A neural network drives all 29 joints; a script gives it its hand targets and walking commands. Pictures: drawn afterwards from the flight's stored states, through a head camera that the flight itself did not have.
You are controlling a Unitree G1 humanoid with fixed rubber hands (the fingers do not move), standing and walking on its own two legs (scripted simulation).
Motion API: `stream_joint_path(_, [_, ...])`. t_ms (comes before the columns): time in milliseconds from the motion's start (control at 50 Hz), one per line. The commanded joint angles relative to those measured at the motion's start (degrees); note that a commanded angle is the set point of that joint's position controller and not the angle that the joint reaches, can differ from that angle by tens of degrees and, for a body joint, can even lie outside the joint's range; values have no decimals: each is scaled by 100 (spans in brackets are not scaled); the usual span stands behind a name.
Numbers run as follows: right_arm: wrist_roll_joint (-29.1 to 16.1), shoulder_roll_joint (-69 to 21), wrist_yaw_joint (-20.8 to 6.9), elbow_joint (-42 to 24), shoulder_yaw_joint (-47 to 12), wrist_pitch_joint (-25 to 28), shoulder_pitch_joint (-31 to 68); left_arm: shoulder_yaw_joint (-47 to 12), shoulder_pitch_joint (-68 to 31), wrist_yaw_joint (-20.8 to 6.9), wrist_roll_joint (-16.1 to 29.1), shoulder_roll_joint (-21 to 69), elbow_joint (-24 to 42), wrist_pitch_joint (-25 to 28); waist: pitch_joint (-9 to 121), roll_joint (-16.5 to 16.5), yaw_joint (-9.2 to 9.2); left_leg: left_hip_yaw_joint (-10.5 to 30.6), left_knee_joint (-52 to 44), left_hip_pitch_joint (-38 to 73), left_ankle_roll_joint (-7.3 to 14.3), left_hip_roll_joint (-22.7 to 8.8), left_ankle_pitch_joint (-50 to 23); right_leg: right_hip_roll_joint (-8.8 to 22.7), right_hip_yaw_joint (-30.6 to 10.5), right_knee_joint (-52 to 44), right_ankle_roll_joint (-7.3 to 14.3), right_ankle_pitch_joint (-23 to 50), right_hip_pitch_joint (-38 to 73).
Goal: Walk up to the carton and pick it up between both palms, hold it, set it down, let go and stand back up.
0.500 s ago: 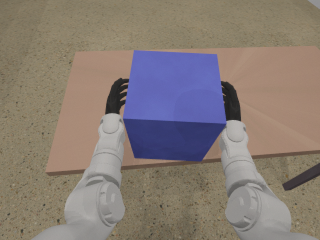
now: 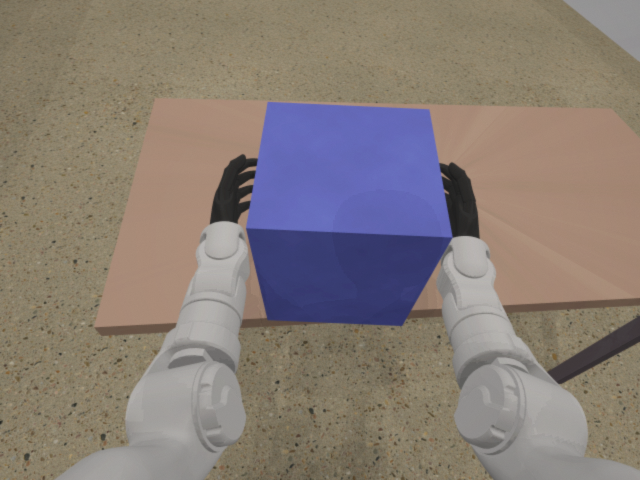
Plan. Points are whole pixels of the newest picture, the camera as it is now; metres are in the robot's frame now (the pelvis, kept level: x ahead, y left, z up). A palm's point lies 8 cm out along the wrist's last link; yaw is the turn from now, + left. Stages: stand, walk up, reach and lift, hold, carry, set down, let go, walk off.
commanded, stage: reach and lift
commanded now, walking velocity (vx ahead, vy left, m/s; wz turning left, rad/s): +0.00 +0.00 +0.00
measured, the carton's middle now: (341, 224) +0.44 +0.03 +0.05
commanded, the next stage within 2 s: none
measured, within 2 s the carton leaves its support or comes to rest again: neither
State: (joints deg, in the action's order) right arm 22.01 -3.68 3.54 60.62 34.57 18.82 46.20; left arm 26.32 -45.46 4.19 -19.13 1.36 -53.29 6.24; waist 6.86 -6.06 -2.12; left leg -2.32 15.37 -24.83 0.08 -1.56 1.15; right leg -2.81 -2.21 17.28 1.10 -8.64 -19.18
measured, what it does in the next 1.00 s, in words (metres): stands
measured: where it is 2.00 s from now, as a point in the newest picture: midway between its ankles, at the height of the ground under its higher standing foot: outside the picture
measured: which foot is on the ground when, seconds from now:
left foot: down 0.00-1.00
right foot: down 0.00-1.00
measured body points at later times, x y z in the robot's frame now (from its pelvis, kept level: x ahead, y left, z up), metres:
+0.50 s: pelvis +0.01 +0.00 +0.00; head -0.03 +0.04 +0.45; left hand +0.41 +0.17 +0.14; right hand +0.42 -0.14 +0.16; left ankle +0.06 +0.12 -0.75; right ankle -0.01 -0.11 -0.75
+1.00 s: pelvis +0.00 +0.00 +0.00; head -0.05 +0.05 +0.45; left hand +0.39 +0.19 +0.18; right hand +0.41 -0.12 +0.19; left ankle +0.06 +0.12 -0.75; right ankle -0.01 -0.11 -0.75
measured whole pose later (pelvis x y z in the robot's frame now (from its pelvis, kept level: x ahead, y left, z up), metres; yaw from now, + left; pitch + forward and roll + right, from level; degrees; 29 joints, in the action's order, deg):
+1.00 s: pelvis +0.00 +0.00 +0.00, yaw +3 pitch -8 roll -1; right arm -6.6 1.5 8.3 49.6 8.0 -8.2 47.0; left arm 18.5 -41.8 2.7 -16.9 -0.3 -26.1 -30.2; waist 0.0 -5.7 4.3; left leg 0.3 18.6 -5.4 0.5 0.3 5.6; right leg -1.2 0.7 16.7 0.4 -12.3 3.2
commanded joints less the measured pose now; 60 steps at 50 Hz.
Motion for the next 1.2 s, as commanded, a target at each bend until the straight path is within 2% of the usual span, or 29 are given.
stream_joint_path(0, [307,-2632,-761,-426,-1829,364,3913,-2139,-4480,-403,113,3322,730,215,4405,1044,80,-507,508,3365,-265,-129,-1203,145,847,-224,-93,1127,173])
stream_joint_path(60, [91,-2537,-723,-25,-1892,170,3783,-2199,-4386,-433,107,3336,732,-1,3913,1106,180,-445,538,3572,-301,-133,-1229,138,816,-295,-54,1012,145])
stream_joint_path(100, [-87,-2486,-678,22,-1949,-52,3545,-2107,-3996,-509,37,3271,647,-260,3330,933,209,-417,462,3596,-246,-134,-1157,127,811,-371,-89,1013,330])
stream_joint_path(140, [-300,-2457,-642,-261,-2152,-51,3698,-2209,-4077,-557,163,3311,922,-343,3553,890,253,-381,461,3480,-264,-96,-1379,137,796,-292,-169,1481,615])
stream_joint_path(160, [-535,-2484,-607,-79,-2378,-208,3491,-2294,-3757,-546,158,3299,883,-504,3241,950,293,-329,498,3711,-284,-91,-1611,109,759,-303,-167,1636,718])
stream_joint_path(180, [-704,-2457,-600,-174,-2422,-278,3544,-2305,-3828,-569,227,3298,1004,-596,3173,879,258,-306,513,3735,-285,-102,-1701,77,761,-345,-176,1592,766])
stream_joint_path(220, [-1025,-2362,-570,-422,-2715,-344,3692,-2498,-3768,-573,314,3321,1172,-738,3134,982,273,-299,594,3868,-327,-66,-1996,87,738,-332,-171,1868,791])
stream_joint_path(240, [-1128,-2402,-541,-665,-2820,-344,3942,-2549,-3945,-588,373,3339,1348,-769,3162,841,349,-265,603,3829,-321,-58,-1925,79,734,-301,-219,1908,891])
stream_joint_path(260, [-1285,-2442,-510,-555,-3013,-542,3759,-2511,-3644,-607,321,3264,1224,-934,2773,783,224,-240,575,3822,-238,-27,-1817,91,677,-338,-233,1924,1082])
stream_joint_path(280, [-1345,-2401,-488,-860,-3015,-529,4019,-2635,-3849,-623,449,3408,1441,-974,2988,803,297,-229,558,3813,-284,-54,-1873,80,709,-297,-256,1914,1087])
stream_joint_path(320, [-1615,-2507,-461,-1009,-3255,-681,4149,-2716,-3884,-636,492,3405,1635,-1150,2777,770,228,-223,580,3832,-271,-6,-1862,80,668,-322,-280,1951,1111])
stream_joint_path(340, [-1770,-2444,-421,-840,-3368,-910,3909,-2672,-3544,-665,412,3329,1525,-1366,2285,819,260,-214,524,3865,-226,-5,-1689,94,615,-361,-293,1865,1176])
stream_joint_path(360, [-1833,-2554,-392,-1209,-3442,-887,4171,-2673,-3854,-694,521,3332,1928,-1380,2580,658,183,-257,509,3751,-197,4,-1603,104,616,-332,-340,1911,1349])
stream_joint_path(400, [-1995,-2660,-354,-1524,-3620,-969,4510,-2740,-4028,-739,617,3394,1949,-1506,2551,683,154,-253,460,3599,-158,69,-1391,133,585,-272,-394,1926,1432])
stream_joint_path(420, [-2181,-2755,-374,-1428,-3697,-1183,4348,-2573,-3976,-791,589,3302,2009,-1653,1942,815,-110,-242,345,3349,-68,158,-1016,239,490,-364,-407,1612,1623])
stream_joint_path(440, [-2266,-2754,-372,-1606,-3762,-1268,4483,-2629,-4067,-810,628,3294,2124,-1780,2054,747,-14,-243,262,3318,-12,158,-784,207,462,-333,-427,1497,1566])
stream_joint_path(520, [-2399,-2810,-285,-1923,-3882,-1562,4547,-2872,-4181,-850,790,3307,2448,-2105,2209,735,172,-206,272,3441,37,187,-551,220,422,-414,-422,1115,1413])
stream_joint_path(640, [-2241,-2702,-167,-1832,-3586,-1918,4289,-2799,-4042,-1020,780,3180,2488,-2451,1890,604,510,-142,155,3523,54,208,-79,236,486,-486,-476,710,1357])
stream_joint_path(760, [-2482,-2612,-84,-2211,-3742,-2071,4432,-3060,-4068,-1080,898,3298,2951,-2754,2133,775,740,16,367,3994,-145,186,-761,145,594,-433,-453,1060,1422])
stream_joint_path(840, [-2747,-2532,-45,-2412,-3958,-2226,4469,-3232,-4017,-1039,931,3322,3257,-3003,1984,891,777,117,429,4092,-190,161,-936,108,632,-436,-421,911,1290])
stream_joint_path(980, [-3243,-2491,-5,-2808,-4347,-2531,4612,-3455,-3922,-932,956,3347,3751,-3462,1814,1037,716,216,459,4046,-146,131,-857,78,626,-451,-389,559,1078])
stream_joint_path(1180, [-3693,-2654,53,-3249,-4742,-3027,4752,-3703,-4021,-806,1184,3334,4210,-3893,1962,937,722,260,427,3869,-28,120,-372,53,541,-459,-426,265,896])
